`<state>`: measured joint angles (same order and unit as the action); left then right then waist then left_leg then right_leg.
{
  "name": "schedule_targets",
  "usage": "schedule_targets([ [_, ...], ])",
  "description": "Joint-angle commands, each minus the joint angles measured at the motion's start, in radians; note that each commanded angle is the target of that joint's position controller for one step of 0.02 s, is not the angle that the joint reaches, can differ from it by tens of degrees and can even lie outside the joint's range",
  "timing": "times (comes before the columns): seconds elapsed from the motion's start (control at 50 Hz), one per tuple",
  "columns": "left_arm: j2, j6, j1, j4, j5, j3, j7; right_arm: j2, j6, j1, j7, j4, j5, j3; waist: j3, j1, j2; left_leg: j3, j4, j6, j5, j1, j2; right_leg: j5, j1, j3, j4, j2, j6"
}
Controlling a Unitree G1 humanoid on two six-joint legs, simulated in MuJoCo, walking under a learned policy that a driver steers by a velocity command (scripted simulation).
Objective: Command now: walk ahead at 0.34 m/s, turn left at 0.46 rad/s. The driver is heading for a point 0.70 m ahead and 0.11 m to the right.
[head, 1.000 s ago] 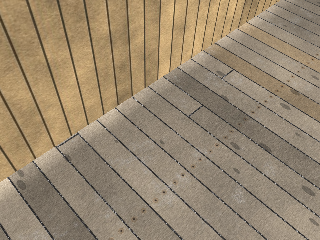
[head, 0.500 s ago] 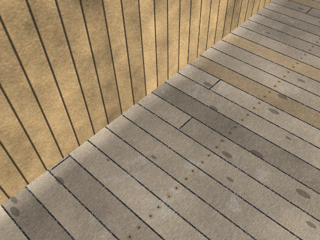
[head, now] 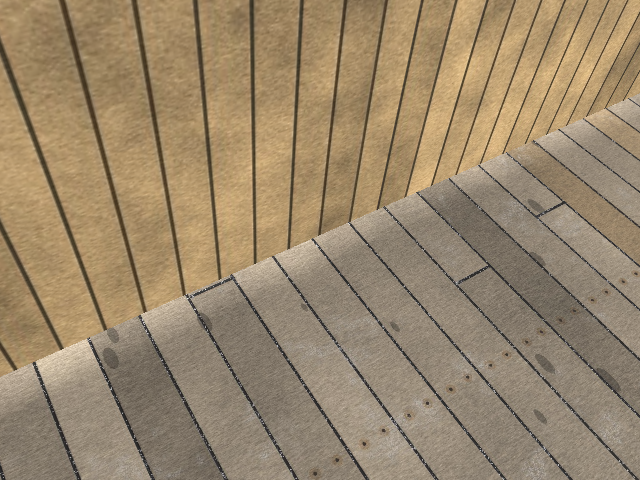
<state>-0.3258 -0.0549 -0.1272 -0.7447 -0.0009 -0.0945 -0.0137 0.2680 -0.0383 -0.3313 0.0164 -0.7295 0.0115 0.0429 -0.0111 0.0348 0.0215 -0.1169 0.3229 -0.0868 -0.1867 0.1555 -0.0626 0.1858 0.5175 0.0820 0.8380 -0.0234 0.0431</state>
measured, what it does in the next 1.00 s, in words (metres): walks ahead, turning right: right foot, then left foot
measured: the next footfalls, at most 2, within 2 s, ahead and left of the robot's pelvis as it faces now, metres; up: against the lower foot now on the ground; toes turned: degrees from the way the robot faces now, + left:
right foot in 0.32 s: +0.28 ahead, -0.16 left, +0.00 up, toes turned +2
left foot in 0.78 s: +0.58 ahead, +0.01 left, +0.00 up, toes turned -17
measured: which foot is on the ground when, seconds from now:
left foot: down 0.00-0.34, up 0.36-0.76, down 0.78-1.00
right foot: up 0.00-0.30, down 0.32-0.78, up 0.80-1.00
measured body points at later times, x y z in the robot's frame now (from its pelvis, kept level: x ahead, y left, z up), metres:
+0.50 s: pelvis +0.23 -0.08 -0.01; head +0.26 -0.09 +0.44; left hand +0.34 +0.19 -0.11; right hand +0.34 -0.36 -0.11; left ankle +0.23 +0.07 -0.67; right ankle +0.24 -0.16 -0.75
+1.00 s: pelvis +0.51 -0.09 -0.01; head +0.54 -0.09 +0.44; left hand +0.74 +0.12 -0.11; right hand +0.48 -0.39 -0.11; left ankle +0.54 +0.02 -0.75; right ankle +0.50 -0.23 -0.69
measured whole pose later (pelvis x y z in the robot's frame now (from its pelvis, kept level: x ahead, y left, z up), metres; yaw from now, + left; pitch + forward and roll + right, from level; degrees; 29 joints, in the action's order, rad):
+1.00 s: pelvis +0.51 -0.09 -0.01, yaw -16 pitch +1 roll +1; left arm -0.32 -0.05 -0.15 -0.70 0.00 -0.04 0.01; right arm 0.32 -0.09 -0.30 0.01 -0.80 -0.01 0.06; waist -0.07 0.05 0.05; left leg -0.01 0.31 -0.03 -0.16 0.16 -0.04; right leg 0.33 0.53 0.08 0.96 0.00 0.02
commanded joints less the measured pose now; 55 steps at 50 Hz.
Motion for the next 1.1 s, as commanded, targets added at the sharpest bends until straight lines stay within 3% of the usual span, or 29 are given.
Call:
schedule_targets([
  [0.02,-0.051,-0.033,0.097,0.076,-0.003,-0.006,0.007,0.191,-0.013,-0.008,0.011,0.051,0.003,0.055,-0.009,0.019,-0.146,-0.253,-0.155,-0.129,-0.114,-0.101,0.220,-0.088,0.130,-0.001,-0.145,0.000,0.030],
  [0.12,-0.042,-0.057,0.182,0.106,-0.012,0.011,0.028,0.209,-0.011,-0.057,0.016,0.016,0.007,0.056,-0.047,0.064,-0.139,-0.260,-0.134,-0.131,-0.123,-0.074,0.246,-0.142,0.086,-0.008,-0.284,-0.003,0.034],
  [0.22,-0.051,-0.073,0.214,0.127,-0.020,0.026,0.048,0.210,-0.011,-0.090,0.006,-0.013,0.004,0.052,-0.078,0.082,-0.151,-0.229,-0.104,-0.123,-0.002,-0.141,0.291,-0.088,0.082,-0.056,-0.331,-0.006,-0.034],
  [0.26,-0.058,-0.074,0.189,0.127,-0.016,0.028,0.056,0.225,-0.004,-0.093,0.008,-0.017,0.000,0.054,-0.068,0.054,-0.152,-0.200,-0.063,-0.107,0.195,-0.165,0.307,-0.057,0.015,-0.092,-0.359,0.019,-0.079],
  [0.3,-0.108,-0.071,0.010,0.074,-0.014,0.002,0.051,0.213,0.001,-0.077,0.012,-0.011,-0.005,0.046,0.065,-0.047,-0.124,-0.089,0.158,-0.058,0.569,-0.145,0.240,-0.092,-0.258,-0.119,-0.390,0.066,-0.141],
  [0.32,-0.151,-0.069,-0.164,0.042,-0.011,-0.012,0.048,0.185,0.000,-0.062,0.018,0.010,-0.018,0.031,0.200,-0.130,-0.072,-0.035,0.399,-0.020,0.537,-0.012,0.199,-0.072,-0.517,0.025,-0.363,-0.034,-0.208],
  [0.34,-0.267,-0.064,-0.293,0.014,0.005,-0.041,0.051,0.133,-0.016,-0.096,0.013,0.058,-0.032,0.010,0.303,-0.127,0.185,0.061,0.789,0.074,0.116,0.353,0.029,0.098,-0.827,0.471,-0.431,-0.248,-0.354],
  [0.36,-0.196,-0.065,-0.288,0.008,-0.019,-0.021,0.061,0.152,-0.042,-0.075,0.008,0.072,-0.025,0.009,0.280,-0.124,0.223,-0.007,0.922,0.089,-0.338,0.558,-0.001,0.221,-0.879,0.725,-0.572,-0.317,-0.387],
  [0.38,-0.157,-0.063,-0.232,0.019,-0.023,-0.010,0.052,0.205,-0.063,-0.007,-0.008,0.079,0.003,0.020,0.119,-0.122,0.133,-0.026,0.961,0.079,-0.266,0.654,0.063,0.249,-0.770,0.622,-0.590,-0.307,-0.360],
  [0.4,-0.137,-0.054,-0.193,0.035,-0.008,-0.004,0.043,0.207,-0.080,0.050,-0.016,0.083,0.005,0.017,0.050,-0.115,0.051,-0.004,0.934,0.075,-0.189,0.636,0.102,0.129,-0.661,0.498,-0.593,-0.261,-0.336],
  [0.42,-0.123,-0.045,-0.164,0.045,0.001,0.003,0.038,0.198,-0.089,0.076,-0.021,0.090,-0.017,0.017,0.008,-0.090,0.000,0.012,0.866,0.082,-0.136,0.610,0.128,-0.009,-0.566,0.417,-0.603,-0.219,-0.324],
  [0.44,-0.107,-0.041,-0.141,0.056,0.007,0.011,0.034,0.198,-0.089,0.075,-0.023,0.092,-0.036,0.021,0.005,-0.061,0.001,0.015,0.807,0.090,-0.100,0.553,0.150,-0.129,-0.500,0.356,-0.618,-0.186,-0.314],
  [0.5,-0.125,-0.042,-0.121,0.060,-0.006,0.009,0.027,0.159,-0.067,0.053,-0.023,0.096,-0.044,0.010,0.010,-0.017,0.054,0.052,0.687,0.135,-0.070,0.466,0.145,-0.292,-0.385,0.256,-0.648,-0.130,-0.321],
  [0.58,-0.161,-0.036,-0.161,0.037,-0.022,-0.004,0.022,0.085,-0.065,0.238,-0.031,0.157,-0.045,-0.022,-0.025,-0.074,0.023,0.090,0.314,0.155,0.165,0.350,0.080,-0.256,-0.267,0.169,-0.649,-0.049,-0.282],
  [0.64,-0.159,-0.028,-0.212,0.021,-0.023,-0.004,0.020,0.118,-0.072,0.313,-0.039,0.177,-0.023,-0.013,-0.016,-0.097,0.058,0.060,0.188,0.150,0.268,0.283,0.046,-0.195,-0.298,0.235,-0.617,-0.070,-0.252],
  [0.7,-0.150,-0.011,-0.240,0.003,-0.041,-0.007,0.012,0.152,-0.074,0.315,-0.040,0.170,-0.025,-0.001,-0.001,-0.079,0.069,0.015,0.127,0.119,0.240,0.277,0.049,-0.214,-0.418,0.323,-0.541,-0.111,-0.220],
  [0.72,-0.145,-0.005,-0.235,0.000,-0.043,-0.004,0.011,0.148,-0.081,0.304,-0.036,0.158,-0.006,0.000,-0.020,-0.067,0.106,0.009,0.111,0.097,0.174,0.274,0.059,-0.223,-0.448,0.351,-0.535,-0.139,-0.223],
  [0.76,-0.122,0.002,-0.234,-0.009,-0.028,0.003,0.013,0.191,-0.093,0.206,-0.028,0.121,-0.012,0.020,0.042,-0.017,0.093,0.047,0.039,0.042,0.165,0.114,0.058,-0.381,-0.490,0.311,-0.409,-0.104,-0.194],
  [0.78,-0.095,0.000,-0.231,-0.003,-0.016,0.016,0.020,0.213,-0.096,0.110,-0.022,0.106,-0.028,0.030,0.152,0.031,0.079,0.008,0.084,-0.005,0.150,-0.090,0.120,-0.386,-0.433,0.273,-0.243,-0.059,-0.175],
  [0.8,-0.044,-0.009,-0.265,0.022,-0.015,0.036,0.025,0.282,-0.092,-0.028,-0.018,0.088,-0.049,0.052,0.303,0.063,-0.067,-0.249,0.135,-0.122,0.096,-0.442,0.298,-0.203,-0.166,0.174,0.049,0.054,-0.112],
  [0.82,-0.012,-0.021,-0.293,0.042,-0.023,0.056,0.017,0.297,-0.080,-0.129,-0.022,0.019,-0.034,0.072,0.371,0.058,-0.295,-0.560,0.038,-0.220,-0.044,-0.582,0.454,0.369,0.064,0.113,0.273,0.133,-0.066],
  [0.84,-0.097,-0.024,-0.229,0.055,-0.053,0.040,0.015,0.244,-0.079,-0.106,-0.018,0.014,0.001,0.066,0.230,0.069,-0.162,-0.550,-0.001,-0.175,-0.184,-0.529,0.432,0.327,0.210,0.155,0.343,0.076,-0.069],
  [0.9,-0.105,-0.025,-0.066,0.086,-0.014,0.035,0.007,0.167,-0.071,0.036,-0.012,0.020,-0.024,0.044,0.000,0.030,-0.049,-0.283,-0.067,-0.125,0.239,-0.234,0.350,0.174,0.197,0.080,0.303,-0.008,-0.061],
  [0.96,-0.013,-0.016,-0.061,0.096,0.000,0.057,0.016,0.152,-0.071,0.072,-0.010,-0.011,-0.024,0.035,-0.012,-0.017,-0.077,-0.111,-0.092,-0.123,0.641,-0.095,0.294,0.152,0.090,0.008,0.109,-0.023,-0.027],
  [1.0,-0.040,0.010,-0.119,0.095,0.031,0.045,0.042,0.274,-0.066,0.044,0.020,-0.021,-0.017,0.070,0.007,-0.028,-0.064,-0.121,0.002,-0.128,1.052,-0.117,0.362,0.098,0.110,0.017,0.078,0.020,0.000],
  [1.02,-0.029,0.029,-0.099,0.111,0.024,0.045,0.059,0.270,-0.057,0.033,0.038,-0.029,-0.016,0.067,0.056,-0.032,-0.087,-0.080,-0.009,-0.118,1.010,-0.112,0.354,0.029,0.069,0.026,0.043,0.025,-0.001],
  [1.04,-0.002,0.023,-0.036,0.138,-0.001,0.053,0.059,0.183,-0.040,0.121,0.042,-0.025,-0.003,0.037,0.075,-0.072,-0.164,0.062,-0.030,-0.086,0.881,-0.011,0.216,-0.064,-0.099,-0.024,-0.111,0.041,-0.004],
  [1.06,-0.001,0.022,0.004,0.140,-0.003,0.056,0.064,0.183,-0.030,0.098,0.043,-0.029,0.000,0.038,0.104,-0.041,-0.198,0.102,-0.056,-0.069,0.731,0.042,0.168,-0.221,-0.213,-0.067,-0.163,0.079,-0.001],
  [1.1,-0.024,0.036,-0.001,0.152,-0.003,0.039,0.063,0.178,-0.026,0.108,0.038,-0.026,0.029,0.034,0.102,-0.058,-0.210,0.070,-0.045,-0.043,0.600,0.092,0.194,-0.309,-0.320,-0.026,-0.186,0.069,-0.013],
])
